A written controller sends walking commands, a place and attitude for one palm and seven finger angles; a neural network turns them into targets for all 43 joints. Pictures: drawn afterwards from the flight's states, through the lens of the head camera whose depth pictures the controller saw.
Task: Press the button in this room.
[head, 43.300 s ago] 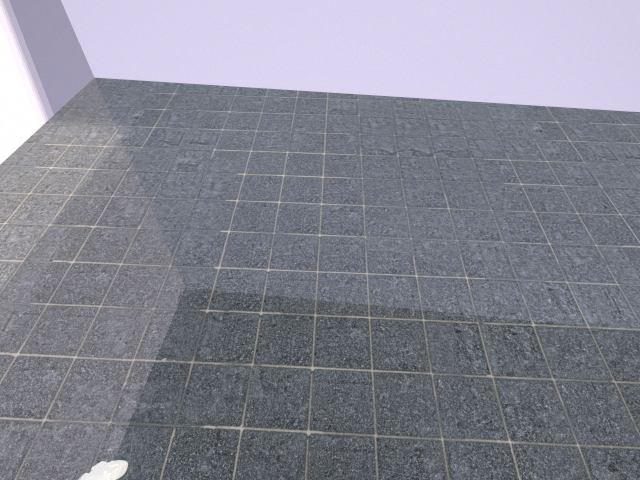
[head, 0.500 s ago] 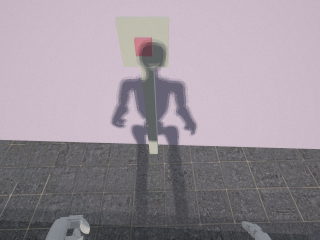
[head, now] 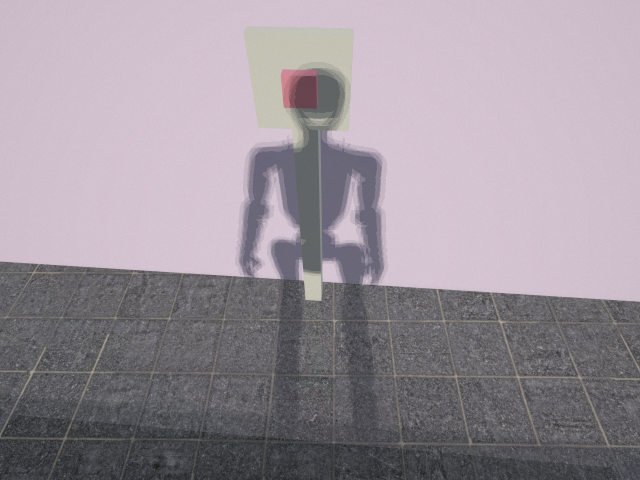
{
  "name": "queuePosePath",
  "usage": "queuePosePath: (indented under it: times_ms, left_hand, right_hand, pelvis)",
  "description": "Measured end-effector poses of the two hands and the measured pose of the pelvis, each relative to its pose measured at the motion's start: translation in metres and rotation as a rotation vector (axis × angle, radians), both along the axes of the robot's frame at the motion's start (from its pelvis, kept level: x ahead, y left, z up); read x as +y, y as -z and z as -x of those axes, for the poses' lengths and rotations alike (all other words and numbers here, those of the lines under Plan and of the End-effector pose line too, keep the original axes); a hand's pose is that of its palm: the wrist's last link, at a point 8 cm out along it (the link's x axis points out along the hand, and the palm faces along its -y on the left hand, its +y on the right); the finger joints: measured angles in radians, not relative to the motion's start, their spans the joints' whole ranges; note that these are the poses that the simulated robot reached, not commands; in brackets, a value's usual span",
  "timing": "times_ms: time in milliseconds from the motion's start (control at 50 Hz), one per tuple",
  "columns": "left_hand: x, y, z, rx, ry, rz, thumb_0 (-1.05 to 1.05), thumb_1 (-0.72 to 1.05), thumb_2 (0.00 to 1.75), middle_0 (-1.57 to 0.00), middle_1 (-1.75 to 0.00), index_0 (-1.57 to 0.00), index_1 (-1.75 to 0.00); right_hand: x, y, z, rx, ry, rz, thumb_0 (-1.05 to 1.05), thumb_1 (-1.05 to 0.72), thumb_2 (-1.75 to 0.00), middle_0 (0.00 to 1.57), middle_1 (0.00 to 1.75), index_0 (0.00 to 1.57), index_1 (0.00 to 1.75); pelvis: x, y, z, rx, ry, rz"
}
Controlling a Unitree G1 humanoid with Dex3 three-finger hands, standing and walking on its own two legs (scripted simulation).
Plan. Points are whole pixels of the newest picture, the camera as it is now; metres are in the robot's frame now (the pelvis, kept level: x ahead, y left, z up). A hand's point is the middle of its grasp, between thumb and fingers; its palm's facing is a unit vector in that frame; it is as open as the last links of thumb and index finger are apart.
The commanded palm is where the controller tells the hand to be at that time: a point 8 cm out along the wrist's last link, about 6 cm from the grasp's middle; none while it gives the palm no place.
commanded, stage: let the arm hang, fingers relaxed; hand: left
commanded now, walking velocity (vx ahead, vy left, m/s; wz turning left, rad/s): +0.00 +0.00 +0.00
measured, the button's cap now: (300, 88) +0.79 +0.09 +0.09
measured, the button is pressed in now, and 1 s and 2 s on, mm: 0 0 0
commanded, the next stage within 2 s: stand and wait in 0.40 s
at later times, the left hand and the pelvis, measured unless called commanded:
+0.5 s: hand out of the picture +0.03 +0.16 -0.17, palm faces +0.02 -0.98 -0.21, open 7.3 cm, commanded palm none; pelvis +0.02 -0.02 +0.00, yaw +0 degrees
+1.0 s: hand out of the picture +0.03 +0.16 -0.17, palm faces +0.03 -0.98 -0.21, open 7.4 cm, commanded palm none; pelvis +0.03 -0.02 +0.00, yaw +0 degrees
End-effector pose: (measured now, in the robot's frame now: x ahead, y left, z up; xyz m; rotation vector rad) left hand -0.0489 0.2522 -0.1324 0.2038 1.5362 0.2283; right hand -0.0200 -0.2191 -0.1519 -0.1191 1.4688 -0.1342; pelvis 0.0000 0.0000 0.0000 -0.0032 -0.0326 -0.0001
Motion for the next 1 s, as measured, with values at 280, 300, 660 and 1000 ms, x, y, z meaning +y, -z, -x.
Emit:
queuePosePath:
  times_ms: [280, 300, 660, 1000]
  left_hand:
    - [-0.041, 0.010, -0.076, -0.164, 0.050, 0.067, 0.01, 0.93, 0.90, -0.21, -0.30, -0.20, -0.31]
    - [-0.041, 0.010, -0.077, -0.166, 0.049, 0.067, 0.01, 0.93, 0.90, -0.21, -0.30, -0.20, -0.30]
    - [-0.049, 0.009, -0.063, -0.093, 0.018, 0.066, 0.00, 0.91, 0.90, -0.20, -0.29, -0.20, -0.30]
    - [-0.047, 0.008, -0.079, -0.119, 0.020, 0.060, 0.00, 0.91, 0.90, -0.20, -0.29, -0.20, -0.30]
  right_hand:
    - [0.000, -0.001, -0.017, -0.042, 0.025, -0.010, 0.01, -0.92, -0.90, 0.19, 0.30, 0.20, 0.30]
    - [0.000, -0.001, -0.016, -0.039, 0.026, -0.010, 0.01, -0.92, -0.90, 0.19, 0.30, 0.20, 0.30]
    - [-0.009, -0.002, -0.020, 0.002, 0.027, -0.008, 0.01, -0.91, -0.90, 0.19, 0.30, 0.20, 0.30]
    - [-0.022, -0.005, -0.047, -0.042, 0.004, 0.019, 0.01, -0.91, -0.90, 0.19, 0.30, 0.20, 0.30]
  pelvis:
    - [-0.011, -0.001, -0.010, 0.000, 0.008, -0.005]
    - [-0.012, -0.001, -0.010, 0.000, 0.008, -0.004]
    - [-0.020, -0.002, -0.020, 0.001, 0.006, -0.001]
    - [-0.022, -0.004, -0.028, -0.001, 0.003, -0.001]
